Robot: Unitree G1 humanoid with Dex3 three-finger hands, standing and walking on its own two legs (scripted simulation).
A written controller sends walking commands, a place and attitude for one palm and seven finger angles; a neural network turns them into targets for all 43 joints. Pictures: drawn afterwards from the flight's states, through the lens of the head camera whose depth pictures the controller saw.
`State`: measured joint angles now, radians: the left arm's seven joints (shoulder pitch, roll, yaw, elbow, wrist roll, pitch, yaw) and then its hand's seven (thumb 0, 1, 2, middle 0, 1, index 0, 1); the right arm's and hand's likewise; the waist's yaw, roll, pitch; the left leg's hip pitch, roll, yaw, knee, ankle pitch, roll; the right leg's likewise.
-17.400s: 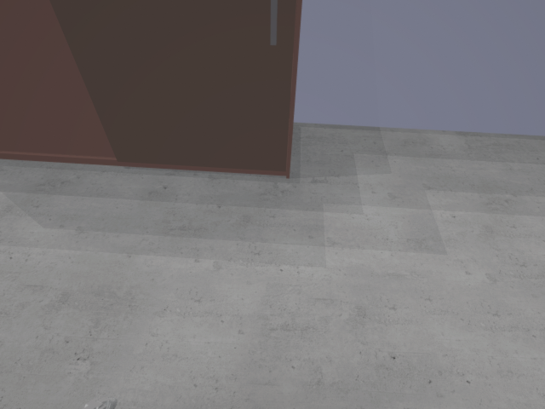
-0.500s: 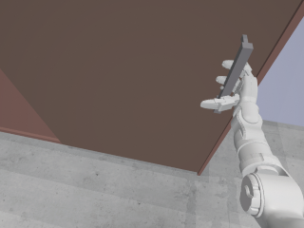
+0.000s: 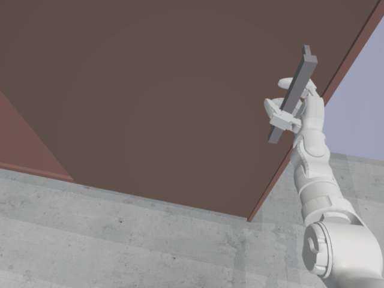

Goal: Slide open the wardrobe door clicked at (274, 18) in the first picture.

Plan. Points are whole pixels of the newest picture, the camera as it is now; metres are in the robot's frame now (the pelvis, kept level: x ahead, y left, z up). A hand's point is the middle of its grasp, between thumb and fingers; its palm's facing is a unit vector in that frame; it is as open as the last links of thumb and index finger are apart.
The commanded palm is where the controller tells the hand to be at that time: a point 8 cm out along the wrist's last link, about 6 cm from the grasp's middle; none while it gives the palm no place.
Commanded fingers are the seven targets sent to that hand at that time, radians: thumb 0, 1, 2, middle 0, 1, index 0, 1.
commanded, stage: grip the handle and tug to test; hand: right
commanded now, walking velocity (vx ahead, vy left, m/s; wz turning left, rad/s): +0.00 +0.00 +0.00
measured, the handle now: (287, 100) +0.52 -0.13 +0.12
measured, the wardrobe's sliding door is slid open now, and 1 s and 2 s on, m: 0.00 0.00 0.00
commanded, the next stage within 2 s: tug the door sideways, standing still in 0.86 s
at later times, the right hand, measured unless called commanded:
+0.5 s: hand (279, 112) +0.47 -0.11 +0.13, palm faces +0.05 +1.00 +0.01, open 5.6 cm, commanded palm +0.43 -0.16 +0.12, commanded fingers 0.00 -0.90 -0.90 0.45 1.40 0.45 1.40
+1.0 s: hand (279, 112) +0.46 -0.11 +0.13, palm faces +0.04 +1.00 +0.02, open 5.7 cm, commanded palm +0.43 -0.16 +0.12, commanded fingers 0.00 -0.90 -0.90 0.45 1.40 0.45 1.40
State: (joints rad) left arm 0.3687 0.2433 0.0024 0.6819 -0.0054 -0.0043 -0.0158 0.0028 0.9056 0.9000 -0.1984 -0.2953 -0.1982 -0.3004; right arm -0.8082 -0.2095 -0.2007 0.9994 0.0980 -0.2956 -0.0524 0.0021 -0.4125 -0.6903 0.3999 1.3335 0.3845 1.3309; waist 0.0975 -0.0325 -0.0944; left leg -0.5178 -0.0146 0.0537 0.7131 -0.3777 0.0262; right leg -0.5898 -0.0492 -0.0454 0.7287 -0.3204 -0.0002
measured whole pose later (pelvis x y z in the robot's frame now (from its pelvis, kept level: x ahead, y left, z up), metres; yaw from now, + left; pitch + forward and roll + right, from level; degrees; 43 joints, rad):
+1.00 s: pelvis +0.03 +0.00 +0.01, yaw +1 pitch +10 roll +0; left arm 0.36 0.24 0.01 0.63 -0.02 0.02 -0.02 0.00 0.91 0.90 -0.20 -0.30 -0.20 -0.30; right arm -0.59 -0.17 -0.18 0.70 0.13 -0.18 -0.04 0.01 -0.73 -0.76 0.35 1.40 0.37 1.37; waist 0.08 -0.03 -0.11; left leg -0.44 -0.02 0.03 0.65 -0.39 0.02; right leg -0.50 -0.05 -0.07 0.68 -0.34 0.00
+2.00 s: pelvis +0.01 +0.00 +0.00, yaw -4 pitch +11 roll +1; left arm 0.35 0.23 0.01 0.73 0.00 -0.08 -0.05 0.00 0.91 0.90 -0.20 -0.30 -0.20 -0.30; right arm -0.83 -0.13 0.01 0.94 0.15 -0.25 -0.19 0.00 -0.75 -0.80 0.34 1.40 0.28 1.40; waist 0.03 -0.04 -0.09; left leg -0.50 0.01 0.11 0.72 -0.41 0.02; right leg -0.61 -0.02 0.02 0.75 -0.33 0.00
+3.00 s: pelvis +0.10 +0.19 +0.00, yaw -12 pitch -2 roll -1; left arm 0.09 0.27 0.03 0.67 -0.05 -0.10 0.08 0.01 0.90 0.90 -0.20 -0.30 -0.20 -0.30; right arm -0.58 -0.21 -0.13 0.43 0.16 -0.04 -0.17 0.00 -0.71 -0.86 0.40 1.33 0.15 1.40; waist -0.06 -0.13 0.26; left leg -0.41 0.10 0.10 0.71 -0.26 0.00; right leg -0.34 -0.07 0.04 0.98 -0.59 0.03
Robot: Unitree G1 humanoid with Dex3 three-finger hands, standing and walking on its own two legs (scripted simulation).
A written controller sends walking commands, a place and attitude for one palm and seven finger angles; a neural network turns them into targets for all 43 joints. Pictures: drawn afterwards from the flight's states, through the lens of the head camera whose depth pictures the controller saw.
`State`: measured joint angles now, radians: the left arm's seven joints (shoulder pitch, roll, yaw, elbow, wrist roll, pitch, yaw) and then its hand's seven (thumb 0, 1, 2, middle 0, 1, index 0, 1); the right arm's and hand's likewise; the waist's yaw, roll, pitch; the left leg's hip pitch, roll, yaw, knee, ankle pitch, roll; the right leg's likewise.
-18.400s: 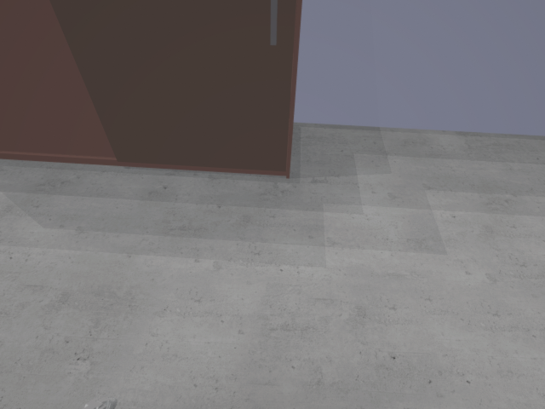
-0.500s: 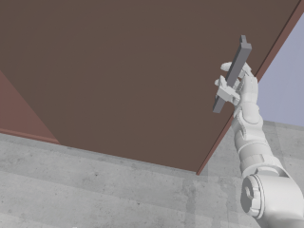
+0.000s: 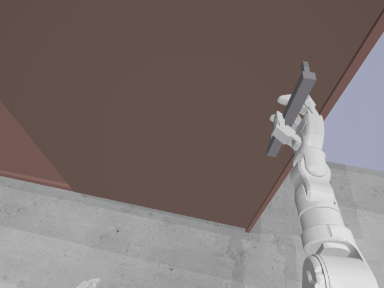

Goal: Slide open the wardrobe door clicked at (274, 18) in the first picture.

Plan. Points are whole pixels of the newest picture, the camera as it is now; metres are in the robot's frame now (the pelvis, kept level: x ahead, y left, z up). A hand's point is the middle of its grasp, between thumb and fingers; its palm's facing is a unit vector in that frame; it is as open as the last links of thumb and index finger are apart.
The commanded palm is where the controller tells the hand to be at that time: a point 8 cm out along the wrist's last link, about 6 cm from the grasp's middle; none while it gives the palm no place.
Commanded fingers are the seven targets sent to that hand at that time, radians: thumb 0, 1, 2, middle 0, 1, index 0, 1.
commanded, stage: tug the door sideways, standing still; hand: right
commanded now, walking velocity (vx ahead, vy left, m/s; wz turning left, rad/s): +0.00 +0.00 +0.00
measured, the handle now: (286, 114) +0.49 -0.14 +0.11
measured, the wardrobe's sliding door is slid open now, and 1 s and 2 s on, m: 0.00 0.00 0.03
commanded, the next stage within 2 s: step sideways, sliding the door along in 0.88 s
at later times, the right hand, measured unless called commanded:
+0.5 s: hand (276, 127) +0.44 -0.11 +0.12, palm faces +0.14 +0.99 -0.02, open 5.8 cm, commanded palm +0.41 -0.11 +0.11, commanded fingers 0.00 -0.90 -0.90 0.45 1.40 0.45 1.40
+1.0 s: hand (275, 127) +0.44 -0.11 +0.12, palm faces +0.13 +0.99 -0.03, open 5.8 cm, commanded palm +0.41 -0.14 +0.12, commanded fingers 0.00 -0.90 -0.90 0.45 1.40 0.45 1.40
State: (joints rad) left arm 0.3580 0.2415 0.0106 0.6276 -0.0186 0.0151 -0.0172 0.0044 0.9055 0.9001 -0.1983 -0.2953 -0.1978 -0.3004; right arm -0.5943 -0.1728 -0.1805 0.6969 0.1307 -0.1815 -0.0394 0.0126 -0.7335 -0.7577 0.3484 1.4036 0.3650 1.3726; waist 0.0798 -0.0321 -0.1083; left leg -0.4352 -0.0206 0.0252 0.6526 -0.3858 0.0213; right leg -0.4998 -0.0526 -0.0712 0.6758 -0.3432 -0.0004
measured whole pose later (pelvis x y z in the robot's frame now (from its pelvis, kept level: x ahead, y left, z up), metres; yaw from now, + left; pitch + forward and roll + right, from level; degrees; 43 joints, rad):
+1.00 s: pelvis -0.02 +0.00 -0.01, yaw -5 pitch +11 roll +1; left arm 0.35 0.23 0.01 0.73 0.00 -0.08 -0.05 0.00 0.91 0.90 -0.20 -0.30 -0.20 -0.30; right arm -0.83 -0.13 0.01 0.94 0.15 -0.25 -0.19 0.00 -0.75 -0.80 0.34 1.40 0.28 1.40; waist 0.03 -0.04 -0.09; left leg -0.50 0.01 0.11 0.72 -0.41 0.02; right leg -0.61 -0.02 0.02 0.75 -0.33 0.00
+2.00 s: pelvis +0.08 +0.19 -0.01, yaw -14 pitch -2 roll -1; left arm 0.09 0.27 0.03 0.67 -0.05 -0.10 0.08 0.01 0.90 0.90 -0.20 -0.30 -0.20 -0.30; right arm -0.58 -0.21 -0.13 0.43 0.16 -0.04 -0.17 0.00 -0.71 -0.86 0.40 1.33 0.15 1.40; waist -0.06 -0.13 0.26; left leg -0.41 0.10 0.10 0.71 -0.26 0.00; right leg -0.34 -0.07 0.04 0.98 -0.59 0.03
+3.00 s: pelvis +0.19 +0.35 -0.01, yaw -8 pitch -4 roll -1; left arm 0.11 0.13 -0.06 0.56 -0.02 -0.11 0.02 0.01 0.90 0.90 -0.20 -0.30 -0.20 -0.30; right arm -0.03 -0.14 0.14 -0.13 0.02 -0.11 -0.09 -0.02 -0.65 -0.83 0.45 1.40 0.30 1.40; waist -0.09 -0.07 0.16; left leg -0.41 0.01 0.09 0.71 -0.24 0.04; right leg -0.19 -0.25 -0.12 0.76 -0.47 0.10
